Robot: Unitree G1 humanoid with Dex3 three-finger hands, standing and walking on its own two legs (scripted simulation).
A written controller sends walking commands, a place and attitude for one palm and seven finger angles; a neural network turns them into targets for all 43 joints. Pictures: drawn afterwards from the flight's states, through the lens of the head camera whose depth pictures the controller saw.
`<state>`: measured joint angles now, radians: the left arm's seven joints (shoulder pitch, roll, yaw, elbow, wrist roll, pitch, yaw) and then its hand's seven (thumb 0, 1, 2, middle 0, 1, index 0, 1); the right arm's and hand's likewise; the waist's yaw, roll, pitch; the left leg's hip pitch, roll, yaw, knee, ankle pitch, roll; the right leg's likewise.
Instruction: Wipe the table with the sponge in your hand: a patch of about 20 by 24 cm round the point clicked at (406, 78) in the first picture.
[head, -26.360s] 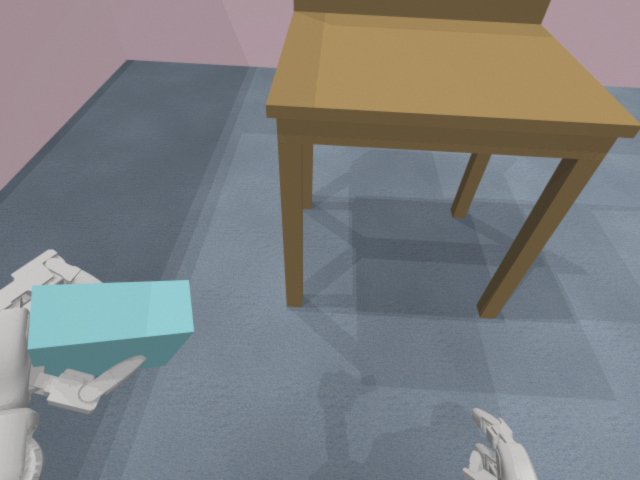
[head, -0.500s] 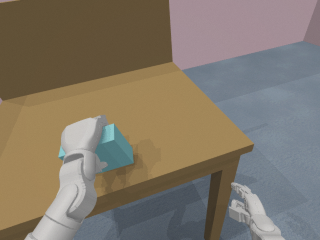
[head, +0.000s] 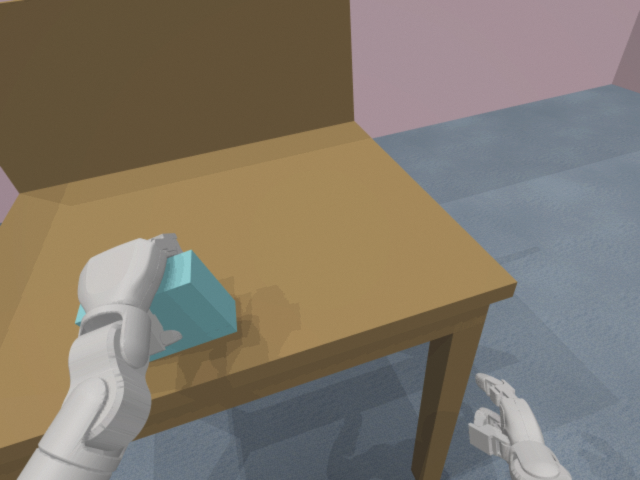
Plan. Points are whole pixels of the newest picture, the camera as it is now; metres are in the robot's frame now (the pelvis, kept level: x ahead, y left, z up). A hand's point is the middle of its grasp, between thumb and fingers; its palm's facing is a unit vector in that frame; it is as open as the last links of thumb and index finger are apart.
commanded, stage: wipe forward along the middle lane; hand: left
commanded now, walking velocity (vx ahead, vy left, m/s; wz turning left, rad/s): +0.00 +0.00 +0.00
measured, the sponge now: (172, 318) +0.26 +0.23 +0.11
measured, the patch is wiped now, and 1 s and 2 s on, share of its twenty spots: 1.00 1.00 1.00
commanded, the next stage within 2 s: slide back across to the first lane in 1.72 s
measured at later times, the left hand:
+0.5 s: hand (146, 286) +0.29 +0.27 +0.14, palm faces +0.05 -0.04 -1.00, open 9.5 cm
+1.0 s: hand (147, 264) +0.33 +0.29 +0.14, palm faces +0.00 -0.03 -1.00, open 9.5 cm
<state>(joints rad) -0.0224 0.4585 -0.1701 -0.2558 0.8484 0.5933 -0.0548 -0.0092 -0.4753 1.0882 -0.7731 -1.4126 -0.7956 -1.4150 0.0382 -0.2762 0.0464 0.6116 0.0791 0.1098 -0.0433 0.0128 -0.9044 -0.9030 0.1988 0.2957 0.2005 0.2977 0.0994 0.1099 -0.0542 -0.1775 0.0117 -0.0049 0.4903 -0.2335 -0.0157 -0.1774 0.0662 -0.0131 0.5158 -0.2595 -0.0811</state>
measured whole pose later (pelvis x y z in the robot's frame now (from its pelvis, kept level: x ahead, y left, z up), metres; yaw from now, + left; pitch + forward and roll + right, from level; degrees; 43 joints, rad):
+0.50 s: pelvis -0.01 +0.00 +0.00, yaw +1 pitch -4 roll +1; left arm -0.26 0.47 -0.20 0.12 0.93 0.50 -0.10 -0.02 -0.49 1.09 -0.79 -1.40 -0.81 -1.39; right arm 0.04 -0.27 0.06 0.67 0.08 0.04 -0.08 0.01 -0.90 -0.90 0.20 0.30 0.20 0.30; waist 0.09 0.11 -0.05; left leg -0.20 0.00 -0.03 0.46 -0.19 -0.01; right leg -0.19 0.05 -0.03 0.48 -0.23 -0.07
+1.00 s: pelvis +0.00 +0.00 +0.00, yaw +2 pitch -1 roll +0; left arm -0.41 0.49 -0.14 0.36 0.94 0.39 -0.09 -0.01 -0.49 1.10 -0.79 -1.40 -0.81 -1.39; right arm 0.11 -0.29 0.04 0.69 0.08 0.07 -0.08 0.01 -0.90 -0.90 0.20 0.30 0.20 0.30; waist 0.06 0.10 -0.06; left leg -0.25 0.00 -0.04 0.47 -0.21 0.00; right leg -0.22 0.06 -0.05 0.47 -0.23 -0.07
